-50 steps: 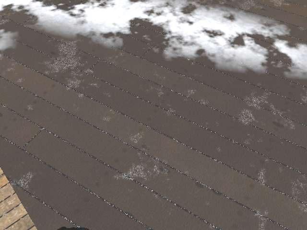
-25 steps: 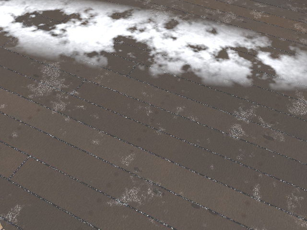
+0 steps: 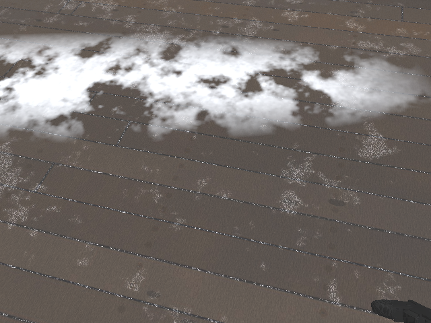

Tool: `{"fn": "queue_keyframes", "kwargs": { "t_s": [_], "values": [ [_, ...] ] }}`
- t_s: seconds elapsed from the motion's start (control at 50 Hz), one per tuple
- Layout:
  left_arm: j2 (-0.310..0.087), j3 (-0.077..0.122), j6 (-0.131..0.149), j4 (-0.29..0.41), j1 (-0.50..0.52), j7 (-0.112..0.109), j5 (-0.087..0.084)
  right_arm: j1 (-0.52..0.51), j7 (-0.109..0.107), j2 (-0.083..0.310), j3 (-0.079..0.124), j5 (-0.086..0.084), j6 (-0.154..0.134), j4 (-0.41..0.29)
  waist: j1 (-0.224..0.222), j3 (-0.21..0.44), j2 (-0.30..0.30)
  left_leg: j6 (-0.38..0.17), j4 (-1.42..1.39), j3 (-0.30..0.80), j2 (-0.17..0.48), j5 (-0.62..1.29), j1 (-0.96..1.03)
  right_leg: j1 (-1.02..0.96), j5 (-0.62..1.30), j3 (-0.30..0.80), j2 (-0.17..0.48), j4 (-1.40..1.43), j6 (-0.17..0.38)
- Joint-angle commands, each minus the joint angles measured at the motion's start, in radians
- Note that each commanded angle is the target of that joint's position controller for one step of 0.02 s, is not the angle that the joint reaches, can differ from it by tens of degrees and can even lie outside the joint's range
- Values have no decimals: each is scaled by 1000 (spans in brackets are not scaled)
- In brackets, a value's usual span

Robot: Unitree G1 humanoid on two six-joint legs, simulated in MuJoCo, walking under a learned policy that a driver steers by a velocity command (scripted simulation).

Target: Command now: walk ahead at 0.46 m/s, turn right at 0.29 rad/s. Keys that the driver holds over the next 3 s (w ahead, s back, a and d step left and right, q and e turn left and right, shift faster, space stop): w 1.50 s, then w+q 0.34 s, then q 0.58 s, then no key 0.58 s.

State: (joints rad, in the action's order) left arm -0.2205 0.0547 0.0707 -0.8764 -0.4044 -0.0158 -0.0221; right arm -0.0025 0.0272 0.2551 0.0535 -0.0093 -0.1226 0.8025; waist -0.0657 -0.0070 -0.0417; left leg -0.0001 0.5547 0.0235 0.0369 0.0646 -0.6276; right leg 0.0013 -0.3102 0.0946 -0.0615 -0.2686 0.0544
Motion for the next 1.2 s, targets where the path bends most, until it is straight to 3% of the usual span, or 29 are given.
{"fn": "queue_keyframes", "kwargs": {
  "t_s": [0.02, 0.06, 0.1, 0.12, 0.14, 0.16, 0.18, 0.2, 0.22, 0.26, 0.32, 0.44, 0.54, 0.6, 0.62, 0.64, 0.66, 0.68, 0.7, 0.72, 0.74, 0.76, 0.8, 0.84, 0.88, 0.98, 1.1, 1.16, 1.2],
  "values": [
    [-166, 44, 12, 23, -31, -7, -4, -117, 8, 85, 12, -6, -16, -97, 9, -68, 147, -33, -64, 3, -7, 17, 44, 35, 320, 147, 275, 58, 134],
    [-179, 51, 5, 24, -19, -7, 2, -84, 9, 109, 20, -4, -20, -96, 30, -48, 156, -61, -72, -17, -23, -63, 98, -24, 473, 147, 287, -7, 119],
    [-176, 47, -5, 32, -2, -2, 14, 101, 0, 158, 48, -2, -19, -50, 121, 76, 161, -113, -79, -60, -64, -106, 360, -15, 780, 97, 220, -246, 88],
    [-149, 33, -8, 55, 17, 1, 25, 291, -5, 200, 59, 11, -18, -17, 198, 217, 112, -179, -38, 74, 63, -122, 652, 152, 641, 65, 168, -510, 58],
    [-32, 0, 6, 49, -143, 11, 9, 438, -3, 282, 84, 22, -10, 21, 164, 394, -170, -351, -105, 543, 318, -345, 1055, 547, 135, 7, 3, -934, -26],
    [-80, 5, 22, 35, -128, 13, -18, 447, 7, 196, 61, 7, -10, 39, 176, 390, -217, -345, -278, 782, 354, -533, 1051, 692, -237, 110, -13, -1055, -10],
    [-169, 26, 30, 66, -4, 14, -35, 348, 4, 142, 44, -7, -9, 25, 168, 194, -130, -282, -295, 633, 321, -593, 894, 774, -177, 96, 50, -1098, 8],
    [-173, 25, 33, 92, 79, 11, -25, 253, 1, 120, 33, -3, -3, 3, 136, 99, -28, -248, -318, 500, 286, -507, 723, 747, -83, 46, 110, -1057, 15],
    [-160, 27, 32, 101, 116, 9, -3, 204, 3, 101, 24, 8, -1, -4, 106, 37, 12, -242, -349, 414, 251, -405, 583, 708, -26, 22, 147, -993, 14],
    [-130, 30, 15, 88, 73, 6, 6, 170, 5, 83, 16, 19, -4, -2, 52, 21, -30, -227, -397, 294, 189, -297, 450, 603, 24, 14, 192, -908, 8],
    [-99, 23, 2, 99, 96, 2, 13, 208, -1, 121, 24, 13, -10, 23, 46, -8, -30, -254, -448, 198, 178, -190, 400, 632, 101, -16, 211, -802, -21],
    [-76, 9, 17, 152, 308, 13, 17, 307, -22, 162, 30, -5, 8, 59, 113, -37, -6, -209, -452, 68, 139, -95, 457, 634, 391, -68, 178, -424, -49],
    [-87, 4, 25, 204, 438, 40, 2, 391, -24, 173, 31, -15, 30, 99, 152, -68, -17, -197, -390, 80, 197, -105, 591, 638, 346, -78, 146, -285, -32],
    [-125, 15, 35, 208, 400, 51, 2, 373, -29, 197, 39, -17, 47, 101, 105, -41, -43, -172, -301, 93, 228, 36, 656, 543, 232, -97, 116, -234, 8],
    [-150, 29, 37, 185, 315, 50, 5, 350, -30, 198, 38, -17, 53, 96, 49, 12, -42, -152, -193, 60, 198, 204, 651, 413, 225, -128, 83, -202, 30],
    [-203, 55, 37, 135, 147, 41, 8, 349, -31, 171, 27, -9, 56, 90, -22, 124, -21, -121, 10, 14, 142, 278, 579, 170, 241, -124, 85, -211, 64],
    [-291, 77, 33, 105, -48, 30, 20, 358, -32, 113, 2, 19, 52, 58, -80, 294, 129, -78, 361, -46, 70, -8, 361, -142, 267, 126, 302, -234, 138],
    [-336, 83, 30, 83, -70, 41, 23, 480, -23, 10, -26, -1, 28, 56, -5, 389, 391, -36, 643, 2, -98, -623, -15, -408, 38, 586, 467, -90, 281],
    [-228, 56, 31, 96, -44, 43, 14, 409, -19, 132, 0, -24, 9, 65, -40, 316, 254, -50, 749, 101, -37, -628, -131, -358, -66, 588, 441, -39, 243],
    [-190, 41, 32, 110, 35, 40, 12, 316, -16, 170, 11, -37, -1, 36, -30, 187, 194, -66, 747, 78, 10, -527, -173, -231, -4, 438, 408, -25, 200],
    [-174, 33, 30, 123, 108, 42, 17, 275, -21, 155, 9, -27, -1, 30, 3, 124, 103, -61, 702, 54, 58, -434, -129, -96, 109, 333, 369, -3, 182],
    [-149, 26, 30, 128, 154, 45, 23, 256, -24, 142, 13, -8, 6, 26, 29, 68, 77, -53, 646, 48, 86, -376, -96, 9, 181, 258, 332, 33, 176],
    [-144, 24, 39, 118, 172, 49, 28, 300, -22, 107, 12, -7, 26, 30, 79, 66, 133, -39, 588, 51, 111, -327, -7, 96, 301, 175, 303, 77, 180],
    [-138, 25, 48, 100, 161, 46, 24, 282, -29, 99, 15, -4, 48, 31, 86, 38, 89, -29, 550, 40, 115, -274, -23, 130, 332, 106, 272, 117, 176],
    [-174, 34, 48, 81, 136, 36, 18, 221, -29, 90, 10, 6, 51, 1, 78, -3, 90, 1, 441, 40, 125, -207, -83, 133, 411, 75, 292, 139, 200],
    [-182, 30, 33, 36, 59, 19, 13, 51, -16, 59, 0, 3, 38, -45, 21, -36, 88, -2, 137, -6, 81, 40, -55, 107, 389, -33, 238, 154, 144],
    [-201, 35, 8, -26, -23, 11, 4, -93, 17, 68, -5, -10, 23, -111, -12, -79, 99, -42, -20, -14, 46, -24, -84, -71, 405, -19, 312, 85, 133],
    [-224, 43, -5, -29, 10, 5, 3, -19, 25, 107, 10, -8, 17, -103, 47, -23, 132, -83, -49, -50, -3, -132, 66, -117, 661, -26, 322, -25, 104],
    [-203, 32, -15, -17, 37, 1, 11, 263, 11, 184, 51, -1, 19, -23, 183, 156, 114, -142, -47, -62, -19, -89, 488, 11, 809, -93, 238, -357, 54]
  ]
}}
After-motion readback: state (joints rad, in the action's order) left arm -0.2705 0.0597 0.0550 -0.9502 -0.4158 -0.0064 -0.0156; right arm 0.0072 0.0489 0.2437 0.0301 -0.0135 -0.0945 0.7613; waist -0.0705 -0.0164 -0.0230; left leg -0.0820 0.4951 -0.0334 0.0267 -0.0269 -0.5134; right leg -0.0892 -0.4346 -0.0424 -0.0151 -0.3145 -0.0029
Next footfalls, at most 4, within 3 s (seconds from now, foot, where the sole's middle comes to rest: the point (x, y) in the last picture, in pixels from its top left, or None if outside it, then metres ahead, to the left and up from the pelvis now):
0.12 left None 0.25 0.13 -0.78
0.64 right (295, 309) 0.52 -0.14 -0.78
1.20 left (229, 213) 0.85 0.08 -0.78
1.74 right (294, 153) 1.14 -0.17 -0.78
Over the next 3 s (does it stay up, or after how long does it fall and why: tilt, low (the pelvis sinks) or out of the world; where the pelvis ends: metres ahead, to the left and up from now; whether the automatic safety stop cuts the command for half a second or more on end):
stays up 1.24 -0.02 -0.01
